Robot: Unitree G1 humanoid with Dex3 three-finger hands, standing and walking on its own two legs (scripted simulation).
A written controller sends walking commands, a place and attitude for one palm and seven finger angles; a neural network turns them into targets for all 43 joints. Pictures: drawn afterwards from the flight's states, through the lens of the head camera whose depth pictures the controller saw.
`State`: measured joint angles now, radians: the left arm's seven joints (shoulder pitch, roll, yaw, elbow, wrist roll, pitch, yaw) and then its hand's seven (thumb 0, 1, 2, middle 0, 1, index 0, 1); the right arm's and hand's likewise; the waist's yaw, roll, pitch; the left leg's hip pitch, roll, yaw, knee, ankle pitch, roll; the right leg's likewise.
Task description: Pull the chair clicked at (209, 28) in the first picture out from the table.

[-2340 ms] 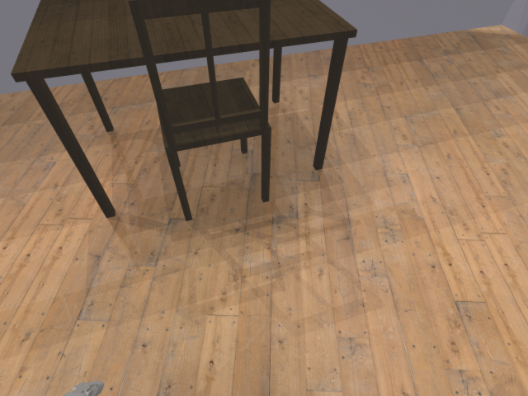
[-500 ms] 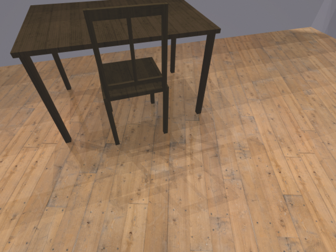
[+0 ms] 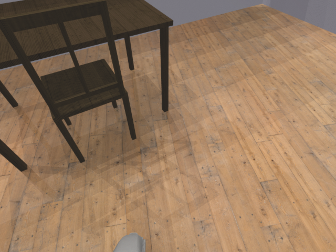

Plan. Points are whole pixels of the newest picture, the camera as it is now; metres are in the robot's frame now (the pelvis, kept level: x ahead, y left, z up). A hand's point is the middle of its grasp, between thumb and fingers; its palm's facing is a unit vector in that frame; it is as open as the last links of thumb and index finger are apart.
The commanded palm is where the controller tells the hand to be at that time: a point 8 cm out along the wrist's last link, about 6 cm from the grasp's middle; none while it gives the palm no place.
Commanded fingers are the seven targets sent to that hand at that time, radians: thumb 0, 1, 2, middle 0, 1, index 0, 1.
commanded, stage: walk to a spot facing it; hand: left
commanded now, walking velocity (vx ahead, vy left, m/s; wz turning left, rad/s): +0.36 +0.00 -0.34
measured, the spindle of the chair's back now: (75, 61) +0.87 +0.51 -0.05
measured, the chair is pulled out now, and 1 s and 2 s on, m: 0.00 0.00 0.00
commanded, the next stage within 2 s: turn to face it in 0.76 s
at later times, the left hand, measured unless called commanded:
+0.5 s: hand (104, 181) +0.35 +0.25 -0.16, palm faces -0.20 -0.96 -0.19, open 7.4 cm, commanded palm none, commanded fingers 0.00 0.90 0.90 -0.20 -0.30 -0.20 -0.30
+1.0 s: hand (150, 141) +0.53 +0.12 -0.18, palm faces -0.48 -0.85 -0.20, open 7.3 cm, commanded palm none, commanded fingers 0.00 0.90 0.90 -0.20 -0.30 -0.20 -0.30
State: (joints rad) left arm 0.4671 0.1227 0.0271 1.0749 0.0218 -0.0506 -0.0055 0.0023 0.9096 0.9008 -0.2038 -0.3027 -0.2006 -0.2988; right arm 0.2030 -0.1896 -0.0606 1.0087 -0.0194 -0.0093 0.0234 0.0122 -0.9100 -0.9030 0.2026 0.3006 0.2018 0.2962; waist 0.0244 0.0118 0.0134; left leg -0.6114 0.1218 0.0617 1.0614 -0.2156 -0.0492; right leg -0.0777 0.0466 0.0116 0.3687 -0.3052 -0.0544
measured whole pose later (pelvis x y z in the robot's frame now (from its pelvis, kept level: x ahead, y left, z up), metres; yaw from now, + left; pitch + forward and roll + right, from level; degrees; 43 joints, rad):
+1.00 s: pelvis +0.36 +0.01 -0.01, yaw -29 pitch +0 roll -1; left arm 0.16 0.18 0.05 0.95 0.02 0.02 0.01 0.00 0.92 0.90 -0.20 -0.30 -0.20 -0.30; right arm 0.19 -0.18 -0.04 0.93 -0.02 0.01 -0.02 0.01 -0.91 -0.90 0.20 0.30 0.20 0.30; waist -0.05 0.02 0.06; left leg -0.54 0.14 0.03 1.07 -0.36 -0.05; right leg -0.34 0.04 -0.06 0.54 -0.20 -0.05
